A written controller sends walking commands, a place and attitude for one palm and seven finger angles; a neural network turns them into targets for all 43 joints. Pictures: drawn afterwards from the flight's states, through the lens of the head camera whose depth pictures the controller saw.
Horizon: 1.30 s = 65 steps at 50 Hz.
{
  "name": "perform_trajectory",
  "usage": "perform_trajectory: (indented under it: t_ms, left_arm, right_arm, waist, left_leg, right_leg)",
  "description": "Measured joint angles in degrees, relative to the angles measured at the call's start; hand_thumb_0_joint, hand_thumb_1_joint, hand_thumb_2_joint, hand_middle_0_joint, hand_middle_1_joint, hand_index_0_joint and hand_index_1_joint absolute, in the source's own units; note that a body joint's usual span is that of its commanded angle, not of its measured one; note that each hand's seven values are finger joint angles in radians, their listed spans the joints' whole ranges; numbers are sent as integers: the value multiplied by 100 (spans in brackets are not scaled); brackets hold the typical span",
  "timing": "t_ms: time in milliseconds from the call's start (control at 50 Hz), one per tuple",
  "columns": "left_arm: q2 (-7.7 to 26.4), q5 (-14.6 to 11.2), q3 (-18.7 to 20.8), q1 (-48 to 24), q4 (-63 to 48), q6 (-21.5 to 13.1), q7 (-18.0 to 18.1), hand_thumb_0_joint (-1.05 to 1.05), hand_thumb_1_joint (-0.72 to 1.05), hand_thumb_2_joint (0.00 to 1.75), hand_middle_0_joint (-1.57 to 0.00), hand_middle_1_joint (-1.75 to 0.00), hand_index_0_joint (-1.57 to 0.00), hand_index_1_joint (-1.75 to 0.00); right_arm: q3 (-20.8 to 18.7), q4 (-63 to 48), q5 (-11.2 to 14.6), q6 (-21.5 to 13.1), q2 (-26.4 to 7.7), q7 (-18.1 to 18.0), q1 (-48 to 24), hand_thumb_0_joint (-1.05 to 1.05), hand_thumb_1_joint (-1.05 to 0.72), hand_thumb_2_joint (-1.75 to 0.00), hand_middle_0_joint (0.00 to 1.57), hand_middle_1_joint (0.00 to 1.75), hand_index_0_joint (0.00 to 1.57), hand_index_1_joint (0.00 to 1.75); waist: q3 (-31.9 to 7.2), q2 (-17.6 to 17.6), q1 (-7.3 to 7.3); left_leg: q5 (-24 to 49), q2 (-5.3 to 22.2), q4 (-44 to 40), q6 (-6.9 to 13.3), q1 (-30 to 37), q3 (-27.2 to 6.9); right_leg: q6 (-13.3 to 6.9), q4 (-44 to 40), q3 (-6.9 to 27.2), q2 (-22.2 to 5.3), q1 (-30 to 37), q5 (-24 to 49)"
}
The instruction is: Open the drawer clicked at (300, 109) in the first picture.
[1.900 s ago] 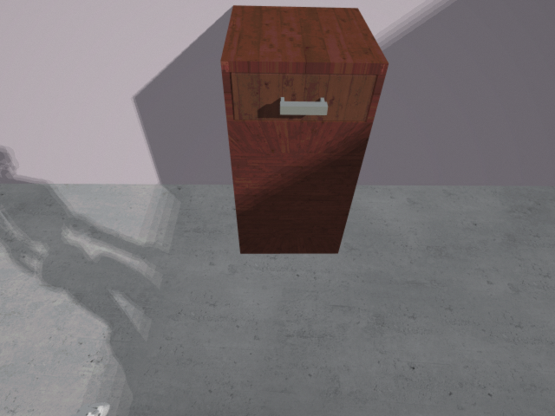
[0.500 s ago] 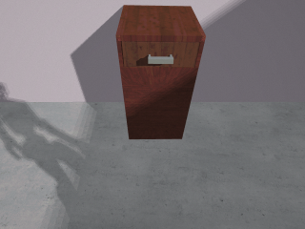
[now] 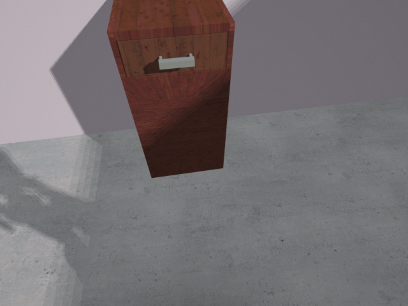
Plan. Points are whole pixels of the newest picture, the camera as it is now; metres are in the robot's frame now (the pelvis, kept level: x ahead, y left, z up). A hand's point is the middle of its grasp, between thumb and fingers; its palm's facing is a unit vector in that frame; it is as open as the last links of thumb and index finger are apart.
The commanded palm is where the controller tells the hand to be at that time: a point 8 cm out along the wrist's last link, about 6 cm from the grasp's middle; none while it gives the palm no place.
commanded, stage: walk to a spot facing it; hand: left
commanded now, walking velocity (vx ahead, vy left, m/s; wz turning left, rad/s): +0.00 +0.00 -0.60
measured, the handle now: (176, 59) +0.90 +0.19 +0.00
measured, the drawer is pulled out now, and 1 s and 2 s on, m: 0.00 0.00 0.00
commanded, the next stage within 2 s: none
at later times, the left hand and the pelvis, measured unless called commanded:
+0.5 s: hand out of the picture +0.06 +0.20 -0.15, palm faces -0.14 -0.96 -0.24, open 7.4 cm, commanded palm none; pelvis -0.02 +0.01 +0.01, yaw -14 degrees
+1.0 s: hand (122, 305) +0.14 +0.20 -0.16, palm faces -0.51 -0.84 -0.18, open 7.4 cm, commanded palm none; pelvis -0.03 +0.07 +0.01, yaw -34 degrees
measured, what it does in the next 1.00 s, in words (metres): steps on the spot, turning right: left foot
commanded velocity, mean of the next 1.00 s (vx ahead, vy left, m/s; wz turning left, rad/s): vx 0.02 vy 0.00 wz -0.60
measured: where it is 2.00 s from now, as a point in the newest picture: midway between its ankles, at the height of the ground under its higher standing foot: outside the picture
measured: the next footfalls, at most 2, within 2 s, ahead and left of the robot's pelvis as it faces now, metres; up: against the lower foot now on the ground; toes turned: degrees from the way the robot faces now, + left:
left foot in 0.60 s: +0.03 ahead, +0.14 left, +0.00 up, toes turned -20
right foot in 1.16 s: -0.08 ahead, -0.08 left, +0.00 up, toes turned -46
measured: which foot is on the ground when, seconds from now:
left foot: down 0.00-0.04, up 0.06-0.58, down 0.60-1.00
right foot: down 0.00-0.60, up 0.62-1.00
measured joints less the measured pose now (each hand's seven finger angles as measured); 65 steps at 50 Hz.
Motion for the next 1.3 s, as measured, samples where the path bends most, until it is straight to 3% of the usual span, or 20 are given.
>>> perform_trajectory:
  t_ms: [20,40,100,160,240,440,540,620,660,680,740,800,980,1120,1160,1180,1220,1260,1300]
  left_arm:
    - [-55,4,12,51,-51,-12,-19,0,90,90,-20,-30,-20,-30]
    - [-121,22,21,93,-97,-49,-30,0,90,90,-20,-30,-20,-30]
    - [-280,31,16,154,-196,-144,26,0,90,90,-20,-30,-20,-30]
    - [-381,-4,34,222,-258,-152,70,0,90,90,-20,-30,-20,-30]
    - [-435,-30,49,318,-282,-188,70,0,90,90,-20,-30,-20,-30]
    - [-363,13,154,308,-330,-178,71,0,90,90,-20,-30,-20,-30]
    - [-208,52,202,231,-383,-113,67,0,90,90,-20,-30,-20,-30]
    - [-27,20,268,167,-418,-24,57,0,90,90,-20,-30,-20,-30]
    - [67,33,345,126,-379,36,35,1,90,90,-20,-30,-20,-30]
    - [105,62,378,119,-371,50,10,1,90,90,-20,-30,-20,-30]
    - [203,107,451,120,-390,48,-68,1,90,90,-20,-30,-20,-30]
    - [229,96,458,147,-377,49,-89,0,91,90,-20,-30,-19,-30]
    - [16,32,347,-116,-267,189,-113,1,91,90,-19,-30,-19,-30]
    - [-284,56,248,-397,-389,91,-218,1,91,90,-19,-30,-19,-30]
    - [-322,68,212,-436,-456,-40,-228,1,91,90,-20,-30,-19,-30]
    - [-345,71,191,-476,-462,-144,-203,1,91,90,-20,-30,-19,-30]
    - [-391,12,151,-436,-478,-304,-115,1,90,90,-20,-30,-20,-30]
    - [-415,-16,143,-243,-467,-412,-40,0,90,90,-20,-30,-20,-30]
    - [-419,-18,131,3,-389,-481,6,0,90,90,-20,-30,-20,-30]
  right_arm:
    - [-19,-21,-3,20,3,4,33,1,-90,-90,20,30,20,30]
    - [-44,-40,3,52,-16,9,57,1,-90,-90,20,30,20,30]
    - [-121,-48,22,208,-19,1,77,1,-91,-90,20,30,20,30]
    - [-157,-50,16,240,-8,28,40,1,-91,-90,20,30,20,30]
    - [-198,-150,-3,198,-25,21,-22,1,-91,-90,20,30,20,30]
    - [-242,-319,-6,186,-125,-71,-145,1,-91,-90,20,30,20,30]
    - [-188,-455,61,108,-31,-76,-185,1,-91,-90,20,30,20,30]
    - [-115,-585,89,-64,94,-100,-75,1,-91,-90,20,30,20,30]
    - [-50,-609,55,-57,189,-92,45,1,-91,-90,20,30,20,30]
    - [-22,-609,35,-46,221,-92,122,1,-91,-90,20,30,20,30]
    - [34,-550,1,-30,284,-118,325,1,-91,-90,20,30,20,30]
    - [45,-489,-13,-71,321,-129,461,1,-91,-90,20,30,20,30]
    - [-8,-291,-27,-144,400,-100,844,1,-90,-90,20,30,20,30]
    - [-161,-17,-88,-109,140,-12,1113,1,-90,-90,20,30,20,30]
    - [-193,23,-74,-101,36,19,1264,1,-90,-90,20,30,20,30]
    - [-202,63,-54,-61,-12,37,1301,1,-91,-90,20,30,20,30]
    - [-199,161,-64,82,-66,75,1303,1,-91,-90,20,30,20,30]
    - [-212,201,-76,137,-80,124,1228,1,-91,-90,20,30,20,30]
    - [-231,129,-98,104,-79,160,1065,1,-91,-90,20,30,20,30]
  waist:
    - [9,56,12]
    - [17,171,13]
    - [33,307,-27]
    - [33,272,22]
    - [-28,193,25]
    - [-254,144,87]
    - [-339,10,167]
    - [-406,-129,75]
    - [-408,-240,32]
    - [-421,-247,13]
    - [-447,-251,6]
    - [-412,-226,15]
    - [-155,-137,-212]
    - [-173,162,-432]
    - [-244,288,-468]
    - [-241,369,-466]
    - [-282,417,-436]
    - [-370,371,-340]
    - [-436,314,-293]
  left_leg:
    - [-94,73,174,-43,-50,48]
    - [-224,198,458,-69,-172,47]
    - [-923,77,2036,-96,-891,-482]
    - [-561,-33,2941,-115,-1366,-705]
    - [-123,-49,3101,-207,-1588,-855]
    - [-288,-113,2348,-274,-1312,-1086]
    - [-547,-295,1054,-131,-811,-1090]
    - [62,-406,-319,110,-228,-1007]
    - [129,-406,-325,273,-156,-839]
    - [129,-364,-386,318,-88,-773]
    - [188,-255,-606,366,87,-572]
    - [192,-167,-677,400,200,-323]
    - [45,88,-543,370,301,384]
    - [-280,461,-130,123,247,926]
    - [-550,665,330,-10,112,976]
    - [-921,750,870,-73,-75,804]
    - [-1215,639,2144,-115,-590,203]
    - [-887,529,2969,-136,-1029,-109]
    - [-430,505,3215,-198,-1404,-269]
  right_leg:
    - [-5,-97,-85,-15,55,108]
    - [-139,-180,-166,50,64,403]
    - [-478,-202,-226,186,2,384]
    - [-531,-744,-94,278,115,698]
    - [-548,-1372,169,384,202,1136]
    - [-447,-1776,730,644,119,1535]
    - [-281,-1773,1082,733,-23,1651]
    - [-73,-1376,1277,822,-287,1409]
    - [82,-247,958,765,-652,406]
    - [162,418,770,730,-844,236]
    - [297,2020,415,496,-1226,329]
    - [394,2601,286,207,-1236,414]
    - [461,1639,-73,-310,-757,111]
    - [187,23,-559,-321,-53,-222]
    - [-16,-759,-689,-227,347,118]
    - [-155,-745,-717,-145,349,348]
    - [-265,-641,-716,-56,430,274]
    - [-291,-891,-605,11,677,247]
    - [-276,-1280,-459,62,949,380]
